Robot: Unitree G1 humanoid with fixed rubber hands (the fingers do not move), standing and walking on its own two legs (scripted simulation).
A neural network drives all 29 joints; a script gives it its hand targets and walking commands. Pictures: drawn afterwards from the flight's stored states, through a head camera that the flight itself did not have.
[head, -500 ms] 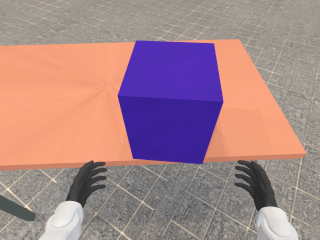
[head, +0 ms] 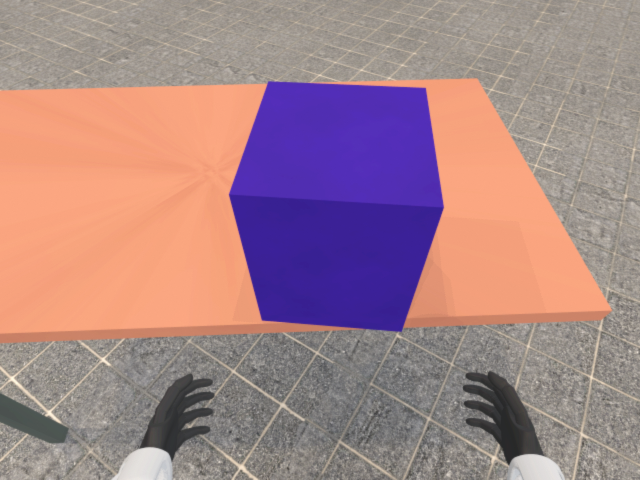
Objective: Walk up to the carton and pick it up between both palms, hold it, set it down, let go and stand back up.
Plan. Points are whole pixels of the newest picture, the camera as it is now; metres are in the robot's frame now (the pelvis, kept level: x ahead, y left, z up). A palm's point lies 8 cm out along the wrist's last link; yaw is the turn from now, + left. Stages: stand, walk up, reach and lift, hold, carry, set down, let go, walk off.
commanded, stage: set down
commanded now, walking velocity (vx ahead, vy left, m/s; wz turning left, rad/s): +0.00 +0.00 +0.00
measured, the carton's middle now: (338, 212) +0.43 +0.01 +0.09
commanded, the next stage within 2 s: let go in 0.30 s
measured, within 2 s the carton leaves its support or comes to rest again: neither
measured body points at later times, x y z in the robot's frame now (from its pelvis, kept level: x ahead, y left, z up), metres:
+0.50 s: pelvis +0.00 +0.01 +0.00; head +0.01 +0.02 +0.45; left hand +0.17 +0.23 -0.09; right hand +0.15 -0.22 -0.09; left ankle -0.01 +0.12 -0.75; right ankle +0.00 -0.12 -0.75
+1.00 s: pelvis -0.01 +0.00 -0.01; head -0.01 +0.01 +0.44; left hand +0.12 +0.27 -0.11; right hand +0.11 -0.27 -0.11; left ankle -0.01 +0.12 -0.75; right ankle +0.00 -0.12 -0.75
